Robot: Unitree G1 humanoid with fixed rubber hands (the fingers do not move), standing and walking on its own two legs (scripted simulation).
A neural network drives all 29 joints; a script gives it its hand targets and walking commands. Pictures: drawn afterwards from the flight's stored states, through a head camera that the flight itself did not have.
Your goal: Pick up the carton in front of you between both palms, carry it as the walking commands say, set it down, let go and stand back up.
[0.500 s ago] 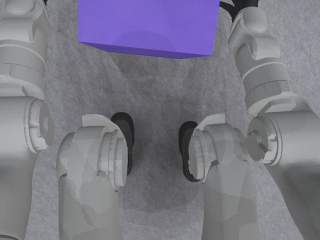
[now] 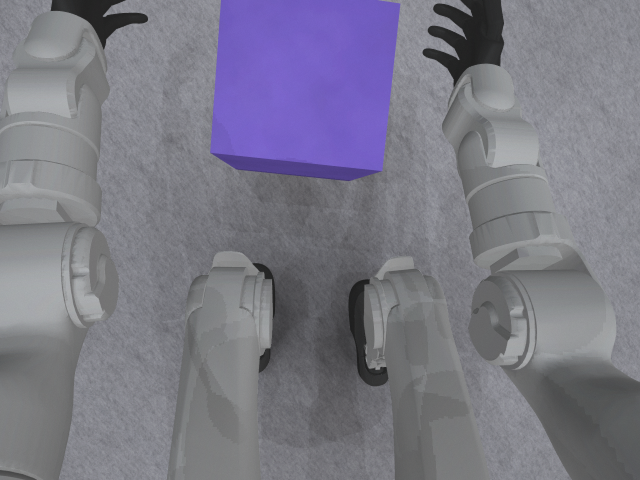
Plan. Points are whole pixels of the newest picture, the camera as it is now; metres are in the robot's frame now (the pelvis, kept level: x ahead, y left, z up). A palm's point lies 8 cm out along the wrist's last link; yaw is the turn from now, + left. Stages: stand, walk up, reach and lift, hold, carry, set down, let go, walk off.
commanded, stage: set down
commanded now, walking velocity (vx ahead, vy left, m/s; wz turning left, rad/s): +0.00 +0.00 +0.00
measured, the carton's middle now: (301, 103) +0.53 +0.05 -0.32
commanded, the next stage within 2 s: let go in 0.62 s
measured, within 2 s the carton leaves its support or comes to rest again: neither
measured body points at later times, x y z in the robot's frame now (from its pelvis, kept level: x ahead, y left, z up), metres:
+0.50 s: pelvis +0.02 +0.01 +0.13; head +0.33 +0.06 +0.45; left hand +0.56 +0.28 +0.02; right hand +0.54 -0.13 +0.03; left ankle +0.12 +0.11 -0.41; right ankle +0.10 -0.12 -0.41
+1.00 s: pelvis +0.07 +0.01 +0.26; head +0.32 +0.05 +0.63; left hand +0.45 +0.28 +0.13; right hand +0.46 -0.16 +0.14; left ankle +0.12 +0.11 -0.41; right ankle +0.10 -0.12 -0.41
